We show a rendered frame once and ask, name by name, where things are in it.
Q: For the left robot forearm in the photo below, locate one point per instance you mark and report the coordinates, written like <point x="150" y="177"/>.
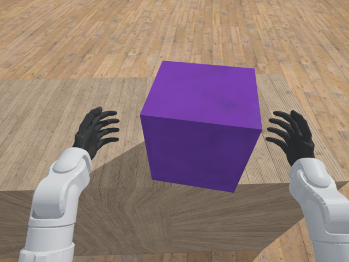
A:
<point x="54" y="209"/>

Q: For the right robot hand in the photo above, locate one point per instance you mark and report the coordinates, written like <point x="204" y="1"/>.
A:
<point x="298" y="138"/>

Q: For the carton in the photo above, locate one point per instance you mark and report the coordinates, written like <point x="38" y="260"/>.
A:
<point x="201" y="123"/>

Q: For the pedestal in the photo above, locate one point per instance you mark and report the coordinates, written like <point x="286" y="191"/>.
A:
<point x="122" y="210"/>

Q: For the left robot hand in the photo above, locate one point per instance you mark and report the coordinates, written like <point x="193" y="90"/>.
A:
<point x="89" y="134"/>

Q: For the right robot forearm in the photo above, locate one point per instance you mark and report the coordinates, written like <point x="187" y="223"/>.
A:
<point x="326" y="211"/>

